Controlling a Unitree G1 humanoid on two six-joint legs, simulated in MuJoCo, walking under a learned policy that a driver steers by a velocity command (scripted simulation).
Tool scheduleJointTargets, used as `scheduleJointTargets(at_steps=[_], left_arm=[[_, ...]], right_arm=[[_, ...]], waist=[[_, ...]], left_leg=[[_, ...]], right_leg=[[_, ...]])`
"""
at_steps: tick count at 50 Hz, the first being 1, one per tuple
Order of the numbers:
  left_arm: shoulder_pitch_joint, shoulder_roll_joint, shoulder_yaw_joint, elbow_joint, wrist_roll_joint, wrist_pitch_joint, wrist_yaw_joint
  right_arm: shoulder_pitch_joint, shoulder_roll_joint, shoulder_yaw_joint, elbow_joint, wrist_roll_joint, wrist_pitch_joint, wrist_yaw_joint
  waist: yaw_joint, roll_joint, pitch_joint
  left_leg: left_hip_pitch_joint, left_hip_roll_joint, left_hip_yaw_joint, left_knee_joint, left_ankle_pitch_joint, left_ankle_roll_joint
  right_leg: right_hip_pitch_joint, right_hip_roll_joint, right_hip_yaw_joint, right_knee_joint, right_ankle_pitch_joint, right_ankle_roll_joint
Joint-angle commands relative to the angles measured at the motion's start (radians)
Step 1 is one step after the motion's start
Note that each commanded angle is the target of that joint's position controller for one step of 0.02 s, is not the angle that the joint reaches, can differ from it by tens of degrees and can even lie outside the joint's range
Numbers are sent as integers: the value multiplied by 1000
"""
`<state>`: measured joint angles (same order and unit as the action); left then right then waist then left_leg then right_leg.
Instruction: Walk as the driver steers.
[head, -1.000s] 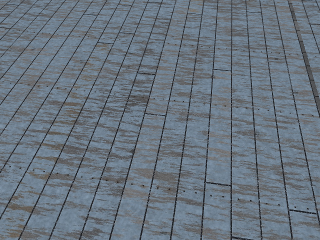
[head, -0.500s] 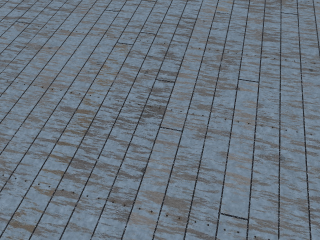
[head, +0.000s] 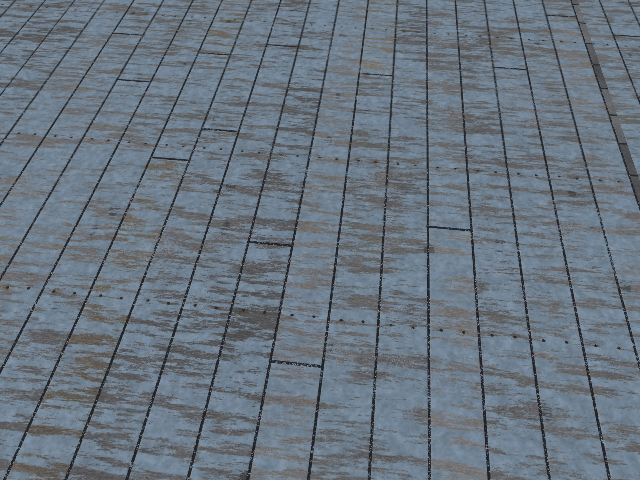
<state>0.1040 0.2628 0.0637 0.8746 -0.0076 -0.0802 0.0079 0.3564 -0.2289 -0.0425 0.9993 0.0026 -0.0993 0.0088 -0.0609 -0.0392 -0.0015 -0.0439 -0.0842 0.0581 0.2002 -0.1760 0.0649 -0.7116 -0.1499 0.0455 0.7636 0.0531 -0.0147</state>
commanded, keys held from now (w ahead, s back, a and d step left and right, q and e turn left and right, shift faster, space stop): w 0.58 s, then w+e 0.42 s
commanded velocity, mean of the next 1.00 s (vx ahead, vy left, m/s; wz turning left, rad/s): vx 0.50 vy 0.00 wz -0.13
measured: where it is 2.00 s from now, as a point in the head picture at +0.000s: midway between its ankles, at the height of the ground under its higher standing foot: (336, 358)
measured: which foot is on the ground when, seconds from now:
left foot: down 0.00-0.22, up 0.24-0.74, down 0.76-1.00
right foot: up 0.00-0.18, down 0.20-0.76, up 0.78-1.00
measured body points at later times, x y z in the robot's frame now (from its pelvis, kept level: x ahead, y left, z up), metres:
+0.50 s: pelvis +0.29 -0.07 +0.00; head +0.30 -0.08 +0.45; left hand +0.31 +0.19 -0.13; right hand +0.43 -0.34 -0.12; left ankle +0.41 +0.11 -0.67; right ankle +0.27 -0.15 -0.75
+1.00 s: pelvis +0.57 +0.00 +0.00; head +0.58 +0.00 +0.45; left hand +0.71 +0.25 -0.13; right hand +0.57 -0.28 -0.13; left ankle +0.58 +0.09 -0.75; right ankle +0.59 -0.18 -0.66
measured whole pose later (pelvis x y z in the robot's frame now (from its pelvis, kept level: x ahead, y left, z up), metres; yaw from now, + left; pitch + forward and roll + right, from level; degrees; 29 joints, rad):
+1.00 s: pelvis +0.57 +0.00 +0.00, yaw -10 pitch +1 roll +2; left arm 0.22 0.29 0.09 0.88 -0.03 -0.04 0.01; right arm 0.26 -0.24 -0.07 0.96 -0.02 -0.11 0.00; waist -0.03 -0.05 0.01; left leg -0.16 -0.01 0.16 0.32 -0.17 0.04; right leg -0.65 -0.11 0.05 1.09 -0.22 -0.04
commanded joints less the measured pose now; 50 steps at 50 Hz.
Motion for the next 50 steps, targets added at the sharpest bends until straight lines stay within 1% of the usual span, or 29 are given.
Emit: scheduleJointTargets(at_steps=[1, 4, 7, 8, 9, 10, 11, 12, 13, 14, 15, 16, 18, 20, 23, 27, 32, 35, 36, 37, 38, 39, 40, 41, 42, 43, 44, 46, 50], left_arm=[[-104, 27, -4, -71, -5, -13, -13], [-183, 33, -11, -107, -11, -20, -33], [-180, 60, -7, -127, -14, -29, -50], [-132, 81, 2, -119, -14, -32, -51], [-27, 111, 19, -90, -12, -33, -49], [157, 165, 45, -35, -9, -33, -41], [321, 261, 69, -4, 14, -31, -33], [363, 244, 63, 14, 0, -23, -35], [314, 169, 37, 7, -5, -23, -36], [224, 134, 25, -15, -2, -22, -31], [145, 102, 13, -25, 7, -23, -37], [104, 89, 9, -30, 15, -30, -38], [96, 67, 4, -18, 15, -36, -45], [117, 95, 10, -1, 11, -40, -39], [173, 119, 16, 24, 11, -34, -21], [229, 128, 16, 48, 1, -25, -8], [321, 133, 21, 96, -12, -5, -2], [299, 159, 33, 94, -17, 8, 6], [275, 166, 35, 87, -17, 12, 6], [261, 147, 28, 79, -12, 16, 6], [252, 102, 10, 52, 2, 15, 5], [377, -28, -23, 38, -5, -1, 2], [364, 48, -8, 53, -26, -18, -1], [285, 119, 13, 29, -46, -23, -1], [231, 120, 16, 17, -43, -21, 5], [204, 107, 21, 10, -31, -15, 10], [215, 89, 27, 10, -27, 0, 11], [232, 44, 25, 5, -31, 28, 7], [157, 42, 33, -40, -17, 48, 3]], right_arm=[[19, -164, -28, -37, 10, -8, -12], [71, -168, -31, -11, 14, 9, -14], [68, -185, -41, -4, 16, 26, -19], [48, -195, -44, -9, 15, 30, -20], [21, -197, -44, -16, 14, 35, -19], [12, -171, -33, -27, 8, 38, -19], [88, -92, -6, -51, -4, 27, -13], [142, -24, 17, -33, 6, 2, -5], [62, -141, -13, -47, 32, -20, 0], [-34, -172, -20, -80, 49, -31, 1], [-96, -163, -22, -88, 34, -29, -7], [-78, -148, -29, -88, 24, -19, -12], [-36, -107, -28, -73, 16, 8, -13], [-59, -92, -28, -81, 15, 23, -18], [-171, -95, -32, -121, 1, 25, -18], [-309, -72, -23, -160, 6, 15, -6], [-450, -80, -16, -216, 15, 1, 17], [-412, -120, -28, -220, 17, -16, 27], [-346, -143, -39, -205, 16, -20, 26], [-201, -184, -62, -162, 14, -23, 18], [-10, -253, -84, -125, -3, -25, 7], [77, -334, -103, -103, -15, -14, 4], [72, -244, -77, -110, -7, -12, 5], [-10, -182, -58, -124, -1, -13, 2], [-82, -149, -48, -136, -1, -15, 1], [-136, -127, -42, -137, -7, -17, 3], [-169, -107, -36, -134, -17, -21, 4], [-194, -102, -38, -125, -17, -25, 3], [-156, -144, -54, -100, -20, -28, -16]], waist=[[-4, 77, 76], [-26, 78, 97], [5, 101, 80], [37, 119, 47], [100, 126, -19], [177, 110, -137], [182, -49, -309], [167, -241, -427], [179, -158, -331], [160, -107, -197], [128, 3, -93], [85, -33, -69], [49, -34, -41], [37, -17, -8], [60, -3, 25], [100, -15, 52], [136, -15, 97], [91, -39, 69], [48, -50, 31], [-21, -39, -59], [-91, 29, -215], [-41, 289, -356], [-58, 295, -389], [-48, 231, -237], [-24, 163, -148], [4, 127, -88], [39, 143, -56], [68, 150, -15], [69, 98, 29]], left_leg=[[-66, 263, -124, -102, 163, 135], [56, 308, -132, -51, 187, 134], [142, 350, -144, 27, 310, 114], [147, 346, -137, 80, 449, 102], [132, 316, -107, 203, 625, 84], [32, 260, -66, 415, 645, 53], [-323, 152, -12, 799, 325, -6], [-586, 13, -88, 1065, -354, -40], [-692, 77, -188, 1163, -361, -14], [-726, 131, -155, 1158, -281, 1], [-685, 179, -128, 1086, -192, 6], [-627, 212, -135, 1023, -136, 2], [-543, 233, -135, 960, -96, -9], [-574, 241, -121, 893, -53, -26], [-662, 244, -115, 726, 97, -52], [-622, 205, -76, 486, 277, -55], [-635, 172, -81, 340, 238, -43], [-526, 146, -84, 286, 146, -23], [-417, 121, -63, 270, 119, -11], [-209, 103, -45, 262, 118, 13], [103, 243, -180, 309, 120, 71], [456, 492, -610, 222, -51, 208], [439, 509, -766, 124, -166, 216], [318, 481, -611, 109, -179, 165], [174, 448, -480, 83, -126, 133], [51, 416, -391, 48, -48, 120], [-44, 386, -317, 3, -27, 110], [-130, 370, -212, -50, 38, 116], [-110, 362, -71, -83, 161, 120]], right_leg=[[46, 36, -41, -135, 92, 5], [4, 51, -39, -209, 34, -9], [51, 73, -45, -256, -82, -45], [137, 99, -65, -264, -119, -61], [295, 136, -98, -283, -120, -84], [561, 127, -83, -265, -91, -121], [979, -124, 258, -246, -129, -243], [1162, -270, 667, -415, -284, -345], [1092, -233, 617, -453, -361, -294], [943, -199, 460, -470, -311, -253], [768, -146, 334, -512, -207, -217], [672, -129, 274, -539, -142, -218], [569, -88, 196, -596, -102, -218], [537, -80, 143, -630, -49, -229], [568, -72, 92, -654, -7, -222], [582, -33, 15, -667, -26, -184], [711, -82, 49, -606, -32, -181], [750, -112, 95, -525, 42, -160], [738, -99, 92, -456, 154, -147], [691, -44, 59, -300, 251, -120], [510, 25, 11, -16, 87, -82], [112, 194, -51, 352, -430, -9], [12, 170, 85, 512, -636, -14], [-62, 118, 85, 561, -572, -26], [-45, 66, 60, 540, -481, -31], [-4, 37, 55, 488, -416, -31], [53, 8, 61, 453, -372, -34], [98, -9, 55, 415, -339, -32], [7, -7, 66, 283, -176, -15]])
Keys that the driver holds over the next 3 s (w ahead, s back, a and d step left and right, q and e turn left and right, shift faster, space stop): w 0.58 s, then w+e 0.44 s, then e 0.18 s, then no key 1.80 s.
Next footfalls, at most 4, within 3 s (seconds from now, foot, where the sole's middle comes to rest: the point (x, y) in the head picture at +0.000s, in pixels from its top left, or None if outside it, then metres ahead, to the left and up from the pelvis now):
0.20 right None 0.31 -0.15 -0.78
0.76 left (272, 433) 0.62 0.09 -0.78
1.26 right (391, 348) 0.82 -0.20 -0.78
1.66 left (291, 339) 0.85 0.04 -0.78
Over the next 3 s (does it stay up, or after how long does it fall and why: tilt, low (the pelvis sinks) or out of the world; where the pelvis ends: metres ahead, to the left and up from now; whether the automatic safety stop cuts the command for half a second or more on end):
stays up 0.80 -0.06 -0.01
